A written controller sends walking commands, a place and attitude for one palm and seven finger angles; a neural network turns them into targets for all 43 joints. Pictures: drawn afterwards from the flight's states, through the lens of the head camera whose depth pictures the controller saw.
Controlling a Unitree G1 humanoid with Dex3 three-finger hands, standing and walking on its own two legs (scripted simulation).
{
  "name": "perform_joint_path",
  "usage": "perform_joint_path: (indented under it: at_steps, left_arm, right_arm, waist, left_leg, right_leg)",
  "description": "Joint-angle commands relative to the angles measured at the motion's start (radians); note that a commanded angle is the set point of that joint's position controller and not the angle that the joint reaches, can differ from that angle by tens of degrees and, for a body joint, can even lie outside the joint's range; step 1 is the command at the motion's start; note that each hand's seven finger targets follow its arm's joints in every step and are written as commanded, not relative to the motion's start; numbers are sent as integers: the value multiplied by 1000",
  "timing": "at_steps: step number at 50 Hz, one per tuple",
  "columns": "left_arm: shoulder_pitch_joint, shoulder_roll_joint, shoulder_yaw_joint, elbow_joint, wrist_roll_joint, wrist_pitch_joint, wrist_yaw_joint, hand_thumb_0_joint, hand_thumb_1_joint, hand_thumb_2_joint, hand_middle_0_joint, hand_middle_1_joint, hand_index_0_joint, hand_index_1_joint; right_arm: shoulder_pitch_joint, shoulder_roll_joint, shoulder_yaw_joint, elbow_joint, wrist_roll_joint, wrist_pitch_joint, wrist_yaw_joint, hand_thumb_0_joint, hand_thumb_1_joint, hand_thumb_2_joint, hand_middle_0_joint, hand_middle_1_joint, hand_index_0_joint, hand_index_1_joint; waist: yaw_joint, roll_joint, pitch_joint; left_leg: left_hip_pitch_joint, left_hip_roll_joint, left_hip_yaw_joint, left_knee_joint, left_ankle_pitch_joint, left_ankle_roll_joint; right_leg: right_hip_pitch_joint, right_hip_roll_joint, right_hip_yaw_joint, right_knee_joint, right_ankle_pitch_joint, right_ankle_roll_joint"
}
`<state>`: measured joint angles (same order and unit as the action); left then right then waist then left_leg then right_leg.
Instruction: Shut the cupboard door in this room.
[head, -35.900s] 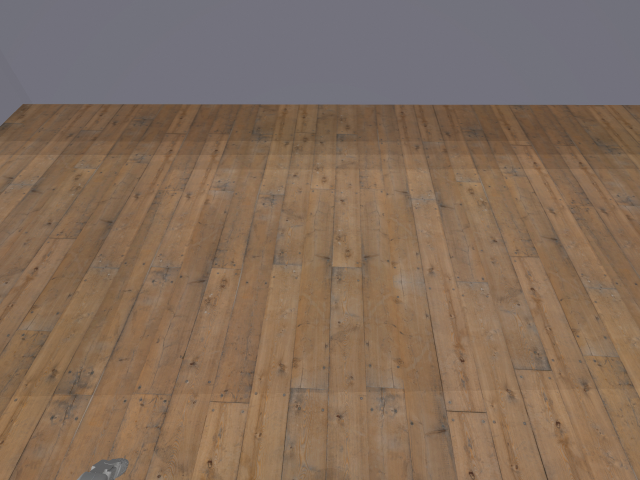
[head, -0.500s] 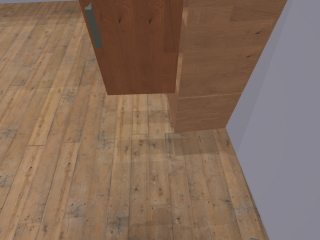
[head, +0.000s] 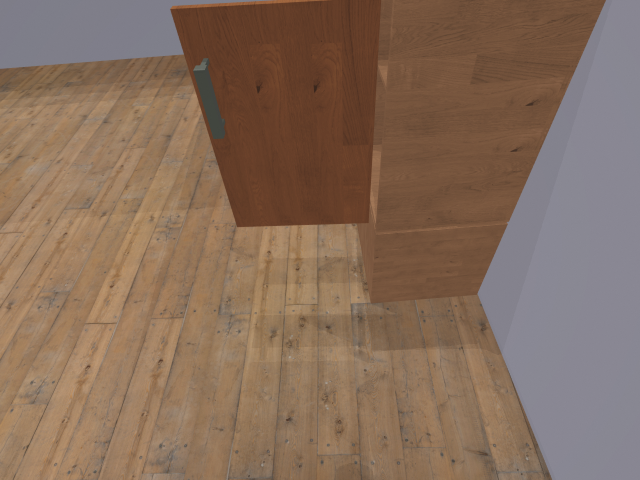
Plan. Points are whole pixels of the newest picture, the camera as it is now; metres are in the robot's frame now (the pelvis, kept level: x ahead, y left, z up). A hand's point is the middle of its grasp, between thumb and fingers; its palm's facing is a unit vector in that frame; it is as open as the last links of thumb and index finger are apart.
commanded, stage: take the last steps up to it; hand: left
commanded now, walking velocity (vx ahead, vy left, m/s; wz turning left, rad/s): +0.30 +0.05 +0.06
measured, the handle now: (212, 99) +0.82 +0.29 +0.08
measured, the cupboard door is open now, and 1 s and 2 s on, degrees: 86 86 86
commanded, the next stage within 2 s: come to a stop and stand still in 0.70 s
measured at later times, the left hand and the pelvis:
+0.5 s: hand out of the picture +0.06 +0.20 -0.18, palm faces +0.15 -0.98 -0.15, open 7.4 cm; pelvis +0.16 +0.06 -0.01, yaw +2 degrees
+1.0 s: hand (230, 316) +0.42 +0.21 -0.15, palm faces -0.01 -0.97 -0.24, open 7.4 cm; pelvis +0.31 +0.04 +0.00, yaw +1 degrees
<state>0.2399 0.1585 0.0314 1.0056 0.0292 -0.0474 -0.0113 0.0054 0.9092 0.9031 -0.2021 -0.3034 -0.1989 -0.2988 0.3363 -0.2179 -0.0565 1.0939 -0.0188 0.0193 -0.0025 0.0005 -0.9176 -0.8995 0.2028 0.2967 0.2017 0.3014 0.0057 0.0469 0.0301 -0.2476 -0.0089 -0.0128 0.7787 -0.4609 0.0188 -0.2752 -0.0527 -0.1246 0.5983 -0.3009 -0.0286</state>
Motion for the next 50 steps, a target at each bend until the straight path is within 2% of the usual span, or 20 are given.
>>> perform_joint_path:
  at_steps: [1, 3, 5, 11, 18, 19, 21, 22, 23, 24, 26, 27, 31, 40, 42, 43, 44, 45, 46, 50]
  left_arm:
    - [136, 169, 40, 3, -11, -13, 27, 0, 900, 900, -200, -300, -200, -300]
    - [124, 112, 27, 5, -13, -26, 26, 0, 900, 900, -200, -300, -200, -300]
    - [158, 98, 19, 27, -13, -34, 26, 0, 900, 900, -200, -300, -200, -300]
    - [232, 107, 23, 75, -9, -49, 31, 0, 900, 900, -200, -300, -200, -300]
    - [251, 124, 34, 110, -3, -29, 38, 0, 900, 900, -200, -300, -200, -300]
    - [241, 130, 36, 110, -4, -26, 37, 0, 900, 900, -200, -300, -200, -300]
    - [210, 119, 35, 105, -10, -22, 35, 0, 900, 900, -200, -300, -200, -300]
    - [243, 78, 31, 90, -19, -18, 28, 0, 900, 900, -200, -300, -200, -300]
    - [240, 36, 21, 60, -24, -24, 21, 0, 900, 900, -200, -300, -200, -300]
    - [190, 44, 20, 48, -17, -21, 28, 0, 900, 900, -200, -300, -200, -300]
    - [81, 49, 28, 40, -13, -15, 16, 0, 900, 900, -200, -300, -200, -300]
    - [91, 41, 28, 44, -7, -8, 10, 0, 900, 900, -200, -300, -200, -300]
    - [130, 17, 27, 41, -3, 25, 6, 0, 900, 900, -200, -300, -200, -300]
    - [-26, 55, 21, -41, -4, 22, 4, 0, 900, 900, -200, -300, -200, -300]
    - [85, 80, 23, -1, -5, 7, 14, 0, 900, 900, -200, -300, -200, -300]
    - [137, 153, 30, 20, -3, -5, 28, 0, 900, 900, -200, -300, -200, -300]
    - [158, 212, 33, 31, -11, -10, 35, 0, 900, 900, -200, -300, -200, -300]
    - [145, 220, 32, 25, -18, -7, 41, 0, 900, 900, -200, -300, -200, -300]
    - [94, 220, 34, 17, -17, -2, 49, 0, 900, 900, -200, -300, -200, -300]
    - [-10, 208, 49, -19, -11, 33, 66, 0, 900, 900, -200, -300, -200, -300]
  right_arm:
    - [-125, -70, -21, -113, -6, -42, 21, 0, -900, -900, 200, 300, 200, 300]
    - [-65, -24, -15, -72, -9, -30, 26, 0, -900, -900, 200, 300, 200, 300]
    - [-45, -7, -14, -60, -7, -25, 28, 0, -900, -900, 200, 300, 200, 300]
    - [-149, 7, -9, -94, -3, -32, 37, 0, -900, -900, 200, 300, 200, 300]
    - [-260, 22, 3, -143, 1, -56, 43, 0, -900, -900, 200, 300, 200, 300]
    - [-226, 13, 2, -136, 0, -60, 38, 0, -900, -900, 200, 300, 200, 300]
    - [7, -45, -13, -66, -10, -75, 18, 0, -900, -900, 200, 300, 200, 300]
    - [143, -151, -38, -36, -20, -84, 3, 0, -900, -900, 200, 300, 200, 300]
    - [213, -223, -54, -23, -10, -75, -8, 0, -900, -900, 200, 300, 200, 300]
    - [165, -208, -51, -24, -1, -69, -11, 0, -900, -900, 200, 300, 200, 300]
    - [23, -109, -31, -66, -2, -79, -14, 0, -900, -900, 200, 300, 200, 300]
    - [-9, -72, -18, -68, -5, -87, -16, 0, -900, -900, 200, 300, 200, 300]
    - [-37, -31, -10, -75, -2, -103, -18, 0, -900, -900, 200, 300, 200, 300]
    - [-16, -68, -17, -55, -7, -80, -15, 0, -900, -900, 200, 300, 200, 300]
    - [-24, -53, -3, -42, -1, -73, -18, 0, -900, -900, 200, 300, 200, 300]
    - [11, -12, 6, -40, 8, -74, -17, 0, -900, -900, 200, 300, 200, 300]
    - [55, 0, 8, -42, 18, -63, -17, 0, -900, -900, 200, 300, 200, 300]
    - [48, 1, 6, -38, 24, -38, -26, 0, -900, -900, 200, 300, 200, 300]
    - [34, -3, 4, -34, 25, -22, -28, 0, -900, -900, 200, 300, 200, 300]
    - [-29, -7, -4, -39, 22, 11, -24, 0, -900, -900, 200, 300, 200, 300]
  waist:
    - [40, -166, 125]
    - [9, -146, 103]
    - [5, -170, 94]
    - [25, -155, 98]
    - [45, -215, 113]
    - [23, -202, 93]
    - [-82, -99, -36]
    - [-121, 101, -172]
    - [-122, 253, -210]
    - [-111, 188, -198]
    - [-71, 65, -7]
    - [-41, 33, 28]
    - [17, 44, 14]
    - [3, 37, 50]
    - [60, -32, -9]
    - [64, -169, -86]
    - [41, -232, -129]
    - [44, -227, -140]
    - [34, -273, -133]
    - [31, -153, -106]
  left_leg:
    - [-424, 98, -42, 362, 131, -5]
    - [-350, 105, -4, 330, 241, -30]
    - [-344, 105, 21, 296, 283, -47]
    - [-415, 122, 61, 141, 309, -60]
    - [-237, 82, 112, -121, 229, -11]
    - [-170, 57, 133, -165, 220, -3]
    - [189, 36, 142, -297, 282, 17]
    - [425, 249, -123, -330, 341, 85]
    - [511, 435, -391, -431, 452, 178]
    - [445, 458, -372, -474, 347, 208]
    - [188, 399, -266, -541, 271, 197]
    - [123, 367, -193, -557, 306, 174]
    - [44, 291, -22, -589, 447, 154]
    - [65, 279, 26, -470, 539, 129]
    - [48, 199, 81, -295, 562, 52]
    - [-66, 120, 115, -152, 404, -4]
    - [-104, 37, 130, -29, 15, -46]
    - [-77, 37, 77, 89, -176, -53]
    - [-92, 54, 27, 156, -181, -56]
    - [-157, 43, 4, 238, -95, -66]
  right_leg:
    - [117, -347, 471, -492, -354, -94]
    - [89, -252, 254, -466, -95, -51]
    - [105, -224, 178, -463, 43, -45]
    - [216, -242, 118, -440, 243, -85]
    - [218, -264, 93, -352, 366, -87]
    - [217, -252, 74, -300, 420, -79]
    - [108, -184, 4, 12, 484, -38]
    - [-79, -74, -49, 277, 197, 9]
    - [-268, 21, -12, 533, -284, 24]
    - [-330, -11, 67, 654, -291, 6]
    - [-364, -81, 105, 692, -132, 10]
    - [-336, -95, 106, 655, -93, 18]
    - [-248, -93, 82, 476, -3, 43]
    - [-78, -30, 16, 38, 74, 36]
    - [119, -28, 27, -139, 269, 38]
    - [289, -167, 201, -135, 627, -4]
    - [334, -346, 319, -163, 981, -117]
    - [277, -398, 331, -175, 1158, -188]
    - [229, -393, 333, -174, 1148, -207]
    - [204, -336, 218, -179, 959, -182]
